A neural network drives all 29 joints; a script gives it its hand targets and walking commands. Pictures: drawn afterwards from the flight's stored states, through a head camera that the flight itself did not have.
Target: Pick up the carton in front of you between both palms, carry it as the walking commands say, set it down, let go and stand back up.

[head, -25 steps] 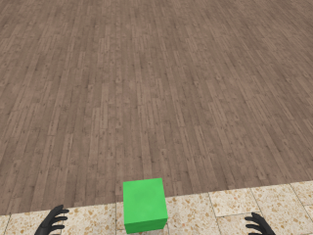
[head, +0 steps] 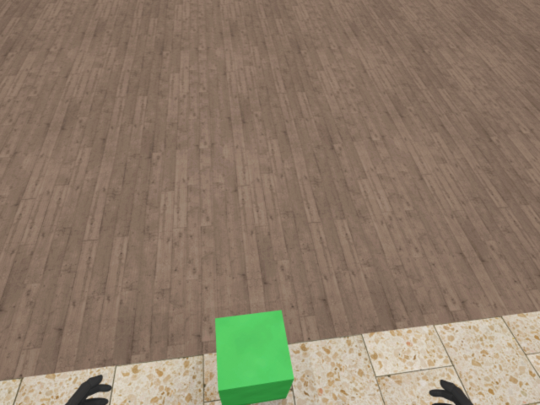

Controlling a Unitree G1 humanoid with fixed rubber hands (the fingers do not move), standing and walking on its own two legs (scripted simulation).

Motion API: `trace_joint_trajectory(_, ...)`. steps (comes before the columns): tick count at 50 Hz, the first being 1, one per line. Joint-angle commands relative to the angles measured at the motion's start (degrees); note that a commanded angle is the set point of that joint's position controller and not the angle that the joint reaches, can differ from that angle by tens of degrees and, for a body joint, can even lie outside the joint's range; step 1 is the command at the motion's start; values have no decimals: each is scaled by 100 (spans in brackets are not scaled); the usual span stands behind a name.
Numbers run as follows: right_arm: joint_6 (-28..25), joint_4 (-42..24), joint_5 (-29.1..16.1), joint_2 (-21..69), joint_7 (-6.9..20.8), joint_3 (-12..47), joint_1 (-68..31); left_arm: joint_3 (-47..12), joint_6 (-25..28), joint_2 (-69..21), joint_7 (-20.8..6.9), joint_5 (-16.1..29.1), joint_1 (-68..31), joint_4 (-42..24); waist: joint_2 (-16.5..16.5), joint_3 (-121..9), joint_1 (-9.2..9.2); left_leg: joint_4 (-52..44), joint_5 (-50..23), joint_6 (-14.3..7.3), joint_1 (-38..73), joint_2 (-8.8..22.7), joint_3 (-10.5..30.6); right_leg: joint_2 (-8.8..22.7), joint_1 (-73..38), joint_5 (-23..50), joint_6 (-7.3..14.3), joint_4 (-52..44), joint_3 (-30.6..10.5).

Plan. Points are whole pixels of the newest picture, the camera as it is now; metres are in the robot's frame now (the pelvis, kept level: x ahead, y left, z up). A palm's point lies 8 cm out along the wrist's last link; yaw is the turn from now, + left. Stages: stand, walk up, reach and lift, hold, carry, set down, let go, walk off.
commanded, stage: stand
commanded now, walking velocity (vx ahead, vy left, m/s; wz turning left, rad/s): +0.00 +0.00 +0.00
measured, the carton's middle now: (251, 359) +0.39 +0.03 -0.65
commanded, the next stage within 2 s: none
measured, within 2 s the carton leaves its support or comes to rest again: neither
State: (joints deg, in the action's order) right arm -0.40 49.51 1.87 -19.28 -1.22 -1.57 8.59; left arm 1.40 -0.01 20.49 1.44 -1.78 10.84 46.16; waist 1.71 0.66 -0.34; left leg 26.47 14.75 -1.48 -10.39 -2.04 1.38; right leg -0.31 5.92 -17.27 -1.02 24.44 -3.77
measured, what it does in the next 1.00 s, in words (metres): stands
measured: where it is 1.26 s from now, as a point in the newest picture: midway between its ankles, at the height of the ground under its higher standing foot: outside the picture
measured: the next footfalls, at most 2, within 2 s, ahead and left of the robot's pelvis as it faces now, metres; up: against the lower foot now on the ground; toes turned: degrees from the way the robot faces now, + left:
none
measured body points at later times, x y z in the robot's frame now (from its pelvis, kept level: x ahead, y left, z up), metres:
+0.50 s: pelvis -0.02 +0.00 +0.00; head -0.02 +0.01 +0.45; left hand +0.08 +0.30 -0.12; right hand +0.09 -0.31 -0.10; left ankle -0.01 +0.10 -0.74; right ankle -0.04 -0.14 -0.74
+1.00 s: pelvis -0.02 -0.01 +0.01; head -0.02 +0.00 +0.46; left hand +0.07 +0.31 -0.12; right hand +0.09 -0.32 -0.10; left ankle -0.01 +0.10 -0.74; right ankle -0.04 -0.14 -0.74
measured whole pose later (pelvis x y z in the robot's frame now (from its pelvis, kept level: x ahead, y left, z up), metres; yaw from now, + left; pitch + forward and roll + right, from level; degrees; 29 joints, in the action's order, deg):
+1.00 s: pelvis -0.02 -0.01 +0.01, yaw +1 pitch -3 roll +0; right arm -0.9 59.7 0.9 -21.7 -0.7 -0.2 6.6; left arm 0.7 0.7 22.2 0.7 -1.1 8.5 57.2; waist 1.0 1.8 -0.3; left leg 21.2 10.2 -0.9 -8.5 -1.8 2.8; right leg -0.2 3.7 -13.1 -0.8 19.3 -2.4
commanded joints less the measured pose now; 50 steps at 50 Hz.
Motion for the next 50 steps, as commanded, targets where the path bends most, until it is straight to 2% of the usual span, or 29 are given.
trace_joint_trajectory(1, -75, -229, -6, -967, -17, -202, -215, 189, 79, 816, 16, 5, -121, -240, -154, -211, 7, -408, -1559, -9, 269, 687, 611, 478, 199, 1332, 105, -329, -312)
trace_joint_trajectory(20, -89, 338, -48, -1110, 12, -120, -316, 150, 112, 958, -22, 32, -180, 345, -171, -46, 9, -704, -1075, -24, 281, 733, 718, 559, 194, 1008, 150, -640, -378)
trace_joint_trajectory(50, -100, 793, -102, -1250, 25, -34, -401, 99, 121, 1101, -51, 76, -374, 880, -181, -40, 5, -837, -1221, -23, 327, 763, 801, 629, 27, 1033, 176, -831, -316)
